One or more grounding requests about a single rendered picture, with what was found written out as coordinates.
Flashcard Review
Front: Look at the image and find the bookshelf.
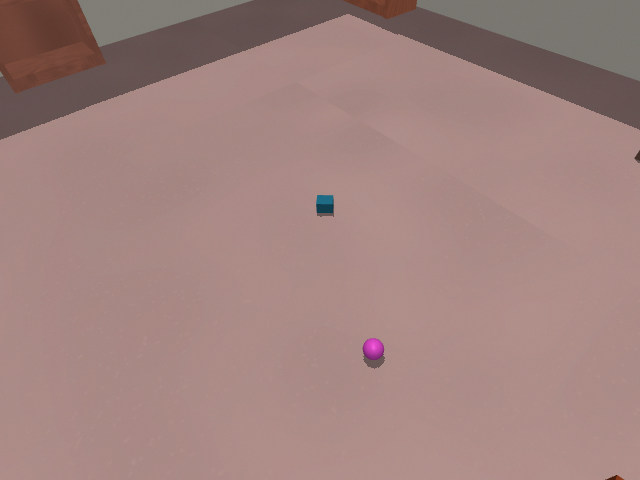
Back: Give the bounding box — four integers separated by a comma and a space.
0, 0, 106, 94
343, 0, 417, 19

